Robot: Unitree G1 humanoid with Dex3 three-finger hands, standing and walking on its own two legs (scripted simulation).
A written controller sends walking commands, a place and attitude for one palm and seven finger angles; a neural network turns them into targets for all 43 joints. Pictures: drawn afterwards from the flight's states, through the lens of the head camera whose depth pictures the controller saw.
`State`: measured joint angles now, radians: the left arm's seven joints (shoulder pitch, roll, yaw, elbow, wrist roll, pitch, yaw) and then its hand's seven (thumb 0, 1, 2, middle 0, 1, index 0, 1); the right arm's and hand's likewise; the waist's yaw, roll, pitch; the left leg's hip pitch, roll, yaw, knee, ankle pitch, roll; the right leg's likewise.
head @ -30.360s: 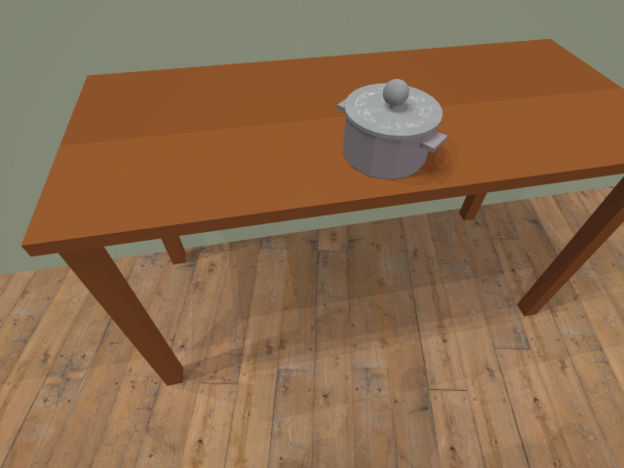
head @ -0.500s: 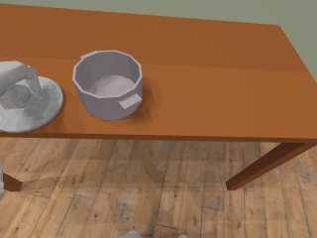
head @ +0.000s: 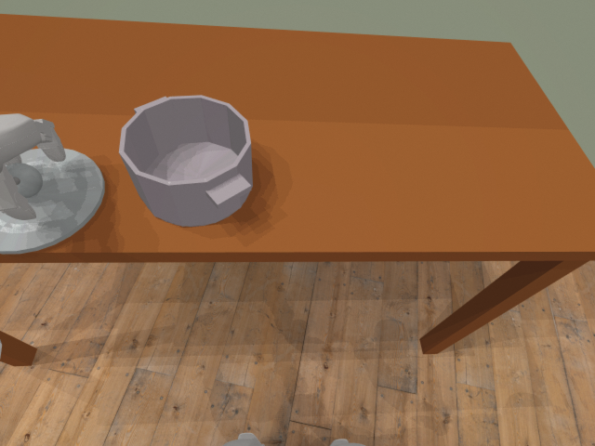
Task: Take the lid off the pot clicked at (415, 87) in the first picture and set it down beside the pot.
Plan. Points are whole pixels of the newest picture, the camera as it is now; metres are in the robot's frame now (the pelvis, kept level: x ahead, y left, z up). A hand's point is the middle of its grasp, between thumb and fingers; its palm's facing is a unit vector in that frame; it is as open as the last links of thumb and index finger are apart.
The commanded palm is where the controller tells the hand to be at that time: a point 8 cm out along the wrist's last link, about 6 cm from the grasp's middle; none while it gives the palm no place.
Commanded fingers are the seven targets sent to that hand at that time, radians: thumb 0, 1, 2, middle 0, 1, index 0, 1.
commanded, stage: raise the empty hand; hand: left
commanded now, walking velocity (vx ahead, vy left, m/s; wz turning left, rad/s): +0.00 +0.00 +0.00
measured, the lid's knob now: (21, 180) +0.46 +0.37 +0.06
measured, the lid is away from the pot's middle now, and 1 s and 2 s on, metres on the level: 0.23 0.23 0.23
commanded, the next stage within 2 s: draw the hand back to the body in 1.40 s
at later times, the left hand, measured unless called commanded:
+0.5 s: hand out of the picture +0.43 +0.38 +0.12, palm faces -0.40 -0.12 -0.91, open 11.0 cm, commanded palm +0.46 +0.37 +0.19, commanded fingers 0.00 -0.04 0.70 -0.37 -0.82 -0.37 -0.82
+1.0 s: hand out of the picture +0.45 +0.39 +0.17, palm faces -0.33 -0.12 -0.94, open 11.0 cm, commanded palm +0.46 +0.37 +0.24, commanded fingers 0.00 -0.04 0.70 -0.37 -0.82 -0.37 -0.82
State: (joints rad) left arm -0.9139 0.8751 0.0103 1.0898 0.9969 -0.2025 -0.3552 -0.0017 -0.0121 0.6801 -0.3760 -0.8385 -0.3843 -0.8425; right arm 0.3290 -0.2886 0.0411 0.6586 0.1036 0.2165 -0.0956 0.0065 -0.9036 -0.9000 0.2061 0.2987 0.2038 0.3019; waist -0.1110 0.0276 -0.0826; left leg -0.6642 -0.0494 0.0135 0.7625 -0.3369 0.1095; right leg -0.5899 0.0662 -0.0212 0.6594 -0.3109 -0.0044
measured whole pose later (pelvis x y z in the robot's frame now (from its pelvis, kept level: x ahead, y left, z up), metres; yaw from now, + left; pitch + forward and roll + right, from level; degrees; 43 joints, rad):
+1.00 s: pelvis +0.00 +0.04 +0.01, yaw +1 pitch +11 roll -5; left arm -1.10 0.88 -0.07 1.07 0.98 -0.10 -0.45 0.00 -0.03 0.70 -0.38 -0.82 -0.39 -0.82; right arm 0.32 -0.28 0.04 0.65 0.10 0.22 -0.08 0.01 -0.90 -0.90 0.21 0.30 0.20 0.30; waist -0.10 0.04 -0.08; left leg -0.58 -0.09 0.01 0.69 -0.31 0.15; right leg -0.49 0.03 -0.02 0.57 -0.28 -0.01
